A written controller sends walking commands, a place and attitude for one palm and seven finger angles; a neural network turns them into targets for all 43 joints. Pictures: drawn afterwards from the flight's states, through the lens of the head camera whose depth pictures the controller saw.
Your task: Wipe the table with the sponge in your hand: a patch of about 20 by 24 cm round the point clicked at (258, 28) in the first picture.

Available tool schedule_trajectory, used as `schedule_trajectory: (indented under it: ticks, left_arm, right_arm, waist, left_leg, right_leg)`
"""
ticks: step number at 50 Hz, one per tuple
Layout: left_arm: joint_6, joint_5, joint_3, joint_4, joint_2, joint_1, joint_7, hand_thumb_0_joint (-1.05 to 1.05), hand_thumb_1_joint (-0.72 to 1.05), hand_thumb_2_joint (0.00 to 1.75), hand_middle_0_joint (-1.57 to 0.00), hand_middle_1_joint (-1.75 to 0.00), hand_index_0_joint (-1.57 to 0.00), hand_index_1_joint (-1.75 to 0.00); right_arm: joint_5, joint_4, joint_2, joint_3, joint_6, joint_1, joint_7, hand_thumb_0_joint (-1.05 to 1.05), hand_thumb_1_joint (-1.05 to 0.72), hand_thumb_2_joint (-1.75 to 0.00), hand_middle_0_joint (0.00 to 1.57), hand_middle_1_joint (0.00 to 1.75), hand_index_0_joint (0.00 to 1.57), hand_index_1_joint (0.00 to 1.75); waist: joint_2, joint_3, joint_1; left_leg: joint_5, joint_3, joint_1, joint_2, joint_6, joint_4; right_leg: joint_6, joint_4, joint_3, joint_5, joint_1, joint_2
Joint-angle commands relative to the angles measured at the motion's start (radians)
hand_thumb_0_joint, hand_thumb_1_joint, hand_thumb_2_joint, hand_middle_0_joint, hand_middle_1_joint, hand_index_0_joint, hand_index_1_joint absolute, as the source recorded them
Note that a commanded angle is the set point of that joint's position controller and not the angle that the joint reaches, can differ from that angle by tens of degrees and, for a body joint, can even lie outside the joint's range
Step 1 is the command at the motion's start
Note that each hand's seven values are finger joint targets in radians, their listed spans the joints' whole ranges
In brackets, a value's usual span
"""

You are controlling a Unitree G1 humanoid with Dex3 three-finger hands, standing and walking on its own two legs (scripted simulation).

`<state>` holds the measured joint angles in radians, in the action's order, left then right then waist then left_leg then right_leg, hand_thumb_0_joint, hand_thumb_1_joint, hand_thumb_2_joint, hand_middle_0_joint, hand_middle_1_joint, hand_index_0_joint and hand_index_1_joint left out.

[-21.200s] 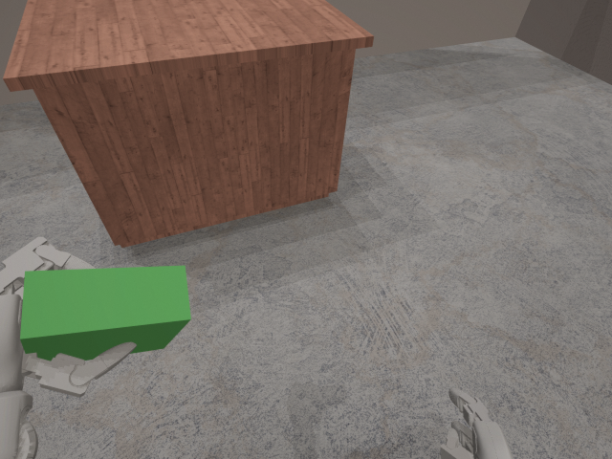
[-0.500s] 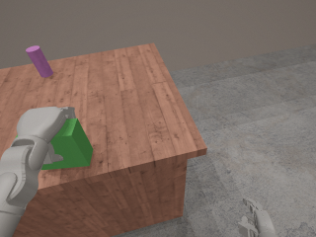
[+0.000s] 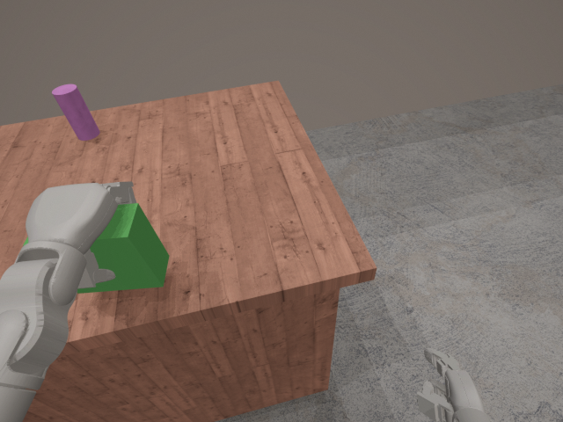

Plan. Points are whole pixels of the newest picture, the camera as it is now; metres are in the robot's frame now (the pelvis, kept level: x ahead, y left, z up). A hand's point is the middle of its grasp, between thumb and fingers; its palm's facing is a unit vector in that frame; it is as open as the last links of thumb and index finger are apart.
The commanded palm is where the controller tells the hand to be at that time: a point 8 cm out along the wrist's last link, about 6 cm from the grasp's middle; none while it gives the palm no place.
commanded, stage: lower the sponge onto the table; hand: left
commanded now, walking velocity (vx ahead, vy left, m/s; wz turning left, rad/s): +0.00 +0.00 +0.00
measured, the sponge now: (113, 259) +0.27 +0.30 +0.10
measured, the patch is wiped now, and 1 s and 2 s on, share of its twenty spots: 0.05 0.15 0.20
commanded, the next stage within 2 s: wipe forward along the first lane in 0.90 s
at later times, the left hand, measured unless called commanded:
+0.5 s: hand (88, 234) +0.27 +0.31 +0.15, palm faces +0.09 -0.01 -1.00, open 9.7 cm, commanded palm +0.24 +0.32 +0.21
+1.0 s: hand (89, 246) +0.27 +0.32 +0.12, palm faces +0.01 -0.02 -1.00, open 9.8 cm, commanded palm +0.25 +0.33 +0.18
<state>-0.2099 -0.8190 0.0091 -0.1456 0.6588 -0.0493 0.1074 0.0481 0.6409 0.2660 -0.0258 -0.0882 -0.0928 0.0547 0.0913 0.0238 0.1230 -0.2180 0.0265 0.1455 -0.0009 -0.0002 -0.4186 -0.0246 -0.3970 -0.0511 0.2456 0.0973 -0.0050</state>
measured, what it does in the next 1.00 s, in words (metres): stands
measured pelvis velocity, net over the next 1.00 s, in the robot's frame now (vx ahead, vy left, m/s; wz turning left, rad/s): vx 0.00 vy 0.00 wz -0.01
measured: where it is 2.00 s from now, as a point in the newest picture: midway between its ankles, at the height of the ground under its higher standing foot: outside the picture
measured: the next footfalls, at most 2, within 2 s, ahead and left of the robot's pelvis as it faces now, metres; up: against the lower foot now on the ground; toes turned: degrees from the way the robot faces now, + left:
none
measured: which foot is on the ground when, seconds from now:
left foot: down 0.00-1.00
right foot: down 0.00-1.00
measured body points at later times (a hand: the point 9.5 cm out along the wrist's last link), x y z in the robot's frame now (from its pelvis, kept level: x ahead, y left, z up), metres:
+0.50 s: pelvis -0.01 +0.00 +0.00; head -0.02 -0.03 +0.45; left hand +0.26 +0.31 +0.20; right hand +0.20 -0.22 -0.10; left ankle +0.01 +0.12 -0.74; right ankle -0.02 -0.11 -0.74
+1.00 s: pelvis +0.00 +0.00 +0.00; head +0.00 -0.04 +0.45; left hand +0.27 +0.32 +0.18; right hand +0.21 -0.23 -0.10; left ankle +0.01 +0.12 -0.74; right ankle -0.02 -0.11 -0.74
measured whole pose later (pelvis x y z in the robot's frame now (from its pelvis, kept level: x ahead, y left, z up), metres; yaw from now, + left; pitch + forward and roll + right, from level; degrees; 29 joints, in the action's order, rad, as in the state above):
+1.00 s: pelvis +0.00 +0.00 +0.00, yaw +0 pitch -2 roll +0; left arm -0.23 -0.85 0.06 0.07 0.63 -0.07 0.06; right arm 0.05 0.67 0.27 -0.02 -0.10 -0.08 0.06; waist 0.10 0.02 0.09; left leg -0.21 0.03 0.16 0.01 0.01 -0.42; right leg -0.03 -0.39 -0.05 0.24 0.12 -0.02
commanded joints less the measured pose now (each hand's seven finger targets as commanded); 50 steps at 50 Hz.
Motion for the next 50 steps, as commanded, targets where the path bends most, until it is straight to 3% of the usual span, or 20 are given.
schedule_trajectory:
  ticks: [1,6,10,12,14,15,18,20,21,25,27,29,33,37,38,40,41,45,47,50]
  left_arm:
    - [-0.096,-0.020,0.250,-0.084,0.297,-0.396,-0.123,0.00,0.10,1.30,-1.20,-1.60,-1.20,-1.60]
    - [-0.202,-0.002,0.118,0.001,0.191,-0.303,-0.027,0.00,0.10,1.30,-1.20,-1.60,-1.20,-1.60]
    - [-0.214,-0.016,0.076,-0.058,0.193,-0.314,0.060,0.00,0.10,1.30,-1.20,-1.60,-1.20,-1.60]
    - [-0.169,-0.040,0.103,-0.046,0.248,-0.385,0.071,0.00,0.10,1.30,-1.20,-1.60,-1.20,-1.60]
    - [-0.095,-0.057,0.143,-0.092,0.293,-0.444,0.054,0.00,0.10,1.30,-1.20,-1.60,-1.20,-1.60]
    - [-0.060,-0.063,0.208,-0.144,0.363,-0.463,0.035,0.00,0.10,1.30,-1.20,-1.60,-1.20,-1.60]
    - [0.021,-0.067,0.231,-0.112,0.341,-0.476,-0.037,0.00,0.10,1.30,-1.20,-1.60,-1.20,-1.60]
    - [0.013,-0.058,0.283,-0.084,0.367,-0.424,-0.073,0.00,0.10,1.30,-1.20,-1.60,-1.20,-1.60]
    - [-0.003,-0.053,0.238,-0.021,0.300,-0.411,-0.085,0.00,0.10,1.30,-1.20,-1.60,-1.20,-1.60]
    - [-0.093,-0.041,0.216,0.086,0.279,-0.335,-0.087,0.00,0.10,1.30,-1.20,-1.60,-1.20,-1.60]
    - [-0.131,-0.032,0.153,0.093,0.227,-0.306,-0.060,0.00,0.10,1.30,-1.20,-1.60,-1.20,-1.60]
    - [-0.144,-0.029,0.142,0.073,0.231,-0.303,-0.028,0.00,0.10,1.30,-1.20,-1.60,-1.20,-1.60]
    - [-0.078,-0.032,0.132,-0.021,0.240,-0.341,0.009,0.00,0.10,1.30,-1.20,-1.60,-1.20,-1.60]
    - [0.017,-0.049,0.203,-0.023,0.289,-0.353,-0.033,0.00,0.10,1.30,-1.20,-1.60,-1.20,-1.60]
    - [0.023,-0.050,0.181,-0.007,0.255,-0.358,-0.042,0.00,0.10,1.30,-1.20,-1.60,-1.20,-1.60]
    - [0.015,-0.046,0.215,0.036,0.276,-0.336,-0.058,0.00,0.10,1.30,-1.20,-1.60,-1.20,-1.60]
    - [0.008,-0.046,0.203,0.070,0.257,-0.323,-0.067,0.00,0.10,1.30,-1.20,-1.60,-1.20,-1.60]
    - [-0.021,-0.049,0.244,0.043,0.307,-0.319,-0.089,0.00,0.10,1.30,-1.20,-1.60,-1.20,-1.60]
    - [-0.025,-0.049,0.249,0.031,0.299,-0.271,-0.096,0.00,0.10,1.30,-1.20,-1.60,-1.20,-1.60]
    - [-0.053,-0.039,0.227,0.048,0.267,-0.222,-0.079,0.00,0.10,1.30,-1.20,-1.60,-1.20,-1.60]
  right_arm:
    - [0.002,-0.140,0.112,0.028,0.045,0.194,-0.008,0.00,-0.90,-0.90,0.20,0.30,0.20,0.30]
    - [0.016,-0.152,0.131,0.020,0.024,0.235,-0.003,0.00,-0.90,-0.90,0.20,0.30,0.20,0.30]
    - [0.024,-0.183,0.129,0.008,0.027,0.275,0.004,0.00,-0.90,-0.90,0.20,0.30,0.20,0.30]
    - [0.015,-0.162,0.136,0.016,0.034,0.221,0.016,0.00,-0.90,-0.90,0.20,0.30,0.20,0.30]
    - [0.006,-0.163,0.129,0.017,0.048,0.202,0.027,0.00,-0.90,-0.90,0.20,0.30,0.20,0.30]
    - [0.008,-0.178,0.119,0.008,0.062,0.225,0.031,0.00,-0.90,-0.90,0.20,0.30,0.20,0.30]
    - [-0.006,-0.141,0.108,0.020,0.066,0.169,0.035,0.00,-0.90,-0.90,0.20,0.30,0.20,0.30]
    - [0.000,-0.147,0.106,0.019,0.065,0.192,0.026,0.00,-0.90,-0.90,0.20,0.30,0.20,0.30]
    - [-0.003,-0.130,0.101,0.019,0.061,0.176,0.021,0.00,-0.90,-0.90,0.20,0.30,0.20,0.30]
    - [0.005,-0.133,0.131,0.028,0.035,0.213,0.004,0.00,-0.90,-0.90,0.20,0.30,0.20,0.30]
    - [0.007,-0.134,0.139,0.031,0.026,0.207,-0.001,0.00,-0.90,-0.90,0.20,0.30,0.20,0.30]
    - [0.010,-0.144,0.146,0.035,0.024,0.212,0.000,0.00,-0.90,-0.90,0.20,0.30,0.20,0.30]
    - [0.010,-0.152,0.138,0.033,0.041,0.197,0.016,0.00,-0.90,-0.90,0.20,0.30,0.20,0.30]
    - [-0.001,-0.134,0.126,0.038,0.061,0.160,0.033,0.00,-0.90,-0.90,0.20,0.30,0.20,0.30]
    - [0.000,-0.129,0.125,0.039,0.059,0.155,0.033,0.00,-0.90,-0.90,0.20,0.30,0.20,0.30]
    - [0.006,-0.131,0.128,0.039,0.058,0.168,0.030,0.00,-0.90,-0.90,0.20,0.30,0.20,0.30]
    - [0.003,-0.119,0.129,0.040,0.054,0.152,0.028,0.00,-0.90,-0.90,0.20,0.30,0.20,0.30]
    - [0.004,-0.137,0.134,0.038,0.040,0.189,0.014,0.00,-0.90,-0.90,0.20,0.30,0.20,0.30]
    - [-0.004,-0.130,0.135,0.047,0.039,0.168,0.009,0.00,-0.90,-0.90,0.20,0.30,0.20,0.30]
    - [0.003,-0.144,0.134,0.038,0.029,0.190,0.004,0.00,-0.90,-0.90,0.20,0.30,0.20,0.30]
  waist:
    - [0.085,-0.227,0.002]
    - [-0.034,-0.196,-0.025]
    - [-0.057,-0.214,-0.040]
    - [-0.094,-0.222,-0.057]
    - [-0.069,-0.252,-0.050]
    - [-0.021,-0.272,-0.033]
    - [0.048,-0.267,-0.028]
    - [0.114,-0.235,0.003]
    - [0.080,-0.225,-0.010]
    - [0.053,-0.169,0.003]
    - [0.014,-0.173,-0.015]
    - [-0.028,-0.201,-0.024]
    - [-0.048,-0.237,-0.052]
    - [-0.034,-0.222,-0.044]
    - [-0.032,-0.210,-0.049]
    - [-0.005,-0.176,-0.032]
    - [-0.012,-0.178,-0.035]
    - [0.041,-0.212,-0.007]
    - [0.024,-0.257,-0.008]
    - [-0.011,-0.225,-0.014]
  left_leg:
    - [0.286,-0.008,-0.043,-0.035,-0.023,0.059]
    - [0.227,-0.011,-0.009,-0.036,-0.031,0.067]
    - [0.183,-0.002,-0.017,-0.041,-0.048,0.054]
    - [0.159,0.001,-0.028,-0.041,-0.055,0.053]
    - [0.161,0.007,-0.060,-0.046,-0.060,0.053]
    - [0.159,0.013,-0.074,-0.045,-0.060,0.053]
    - [0.199,0.007,-0.091,-0.047,-0.049,0.058]
    - [0.200,0.013,-0.065,-0.051,-0.042,0.066]
    - [0.221,-0.004,-0.054,-0.047,-0.036,0.065]
    - [0.187,-0.008,0.006,-0.046,-0.028,0.073]
    - [0.176,-0.016,0.014,-0.044,-0.032,0.071]
    - [0.176,-0.010,0.008,-0.045,-0.040,0.061]
    - [0.166,-0.006,-0.035,-0.049,-0.057,0.041]
    - [0.179,-0.005,-0.056,-0.050,-0.060,0.036]
    - [0.184,-0.005,-0.057,-0.049,-0.056,0.037]
    - [0.174,-0.002,-0.038,-0.047,-0.052,0.046]
    - [0.180,-0.013,-0.028,-0.048,-0.049,0.046]
    - [0.214,-0.007,-0.017,-0.051,-0.043,0.046]
    - [0.267,-0.014,-0.032,-0.050,-0.046,0.031]
    - [0.259,-0.013,-0.009,-0.049,-0.046,0.027]
  right_leg:
    - [-0.053,0.043,0.045,-0.200,-0.054,-0.027]
    - [-0.032,0.047,0.033,-0.198,-0.035,-0.018]
    - [-0.025,0.049,0.048,-0.175,-0.009,-0.025]
    - [-0.016,0.057,0.027,-0.138,-0.004,-0.019]
    - [-0.020,0.061,0.029,-0.126,-0.014,-0.023]
    - [-0.034,0.062,0.053,-0.114,-0.021,-0.035]
    - [-0.041,0.066,0.030,-0.135,-0.039,-0.038]
    - [-0.060,0.069,0.062,-0.126,-0.041,-0.044]
    - [-0.052,0.062,0.033,-0.141,-0.045,-0.034]
    - [-0.052,0.068,0.062,-0.131,-0.035,-0.030]
    - [-0.036,0.063,0.039,-0.141,-0.040,-0.023]
    - [-0.029,0.056,0.039,-0.163,-0.046,-0.020]
    - [-0.019,0.060,0.036,-0.158,-0.030,-0.023]
    - [-0.026,0.064,0.036,-0.156,-0.020,-0.032]
    - [-0.026,0.065,0.030,-0.161,-0.007,-0.034]
    - [-0.038,0.073,0.052,-0.145,0.005,-0.037]
    - [-0.033,0.064,0.037,-0.147,-0.006,-0.029]
    - [-0.045,0.052,0.059,-0.183,-0.046,-0.033]
    - [-0.040,0.036,0.048,-0.256,-0.083,-0.026]
    - [-0.037,0.036,0.054,-0.264,-0.068,-0.030]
